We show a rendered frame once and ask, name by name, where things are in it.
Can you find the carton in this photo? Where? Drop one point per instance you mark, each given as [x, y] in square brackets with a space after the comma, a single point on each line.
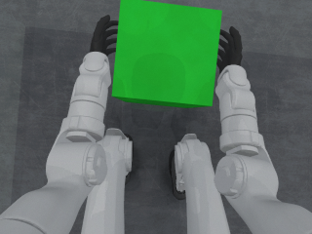
[166, 54]

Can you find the right robot upper arm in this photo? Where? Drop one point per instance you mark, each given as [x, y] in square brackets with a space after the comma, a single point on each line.
[250, 185]

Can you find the robot right shin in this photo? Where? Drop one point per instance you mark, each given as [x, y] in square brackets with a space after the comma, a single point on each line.
[179, 179]

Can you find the right robot forearm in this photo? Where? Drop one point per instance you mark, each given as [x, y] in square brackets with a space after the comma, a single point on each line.
[239, 129]

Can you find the robot left hand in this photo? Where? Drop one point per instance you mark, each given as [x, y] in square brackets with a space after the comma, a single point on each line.
[99, 42]

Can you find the left robot forearm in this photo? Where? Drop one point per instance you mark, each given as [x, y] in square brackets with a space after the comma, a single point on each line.
[84, 121]

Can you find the robot right hand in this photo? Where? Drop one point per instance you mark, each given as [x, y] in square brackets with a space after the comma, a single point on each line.
[233, 49]

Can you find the left robot upper arm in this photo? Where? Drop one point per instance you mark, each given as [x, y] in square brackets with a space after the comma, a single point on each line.
[73, 170]

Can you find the left robot thigh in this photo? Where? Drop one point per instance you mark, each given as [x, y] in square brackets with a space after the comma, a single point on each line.
[104, 212]

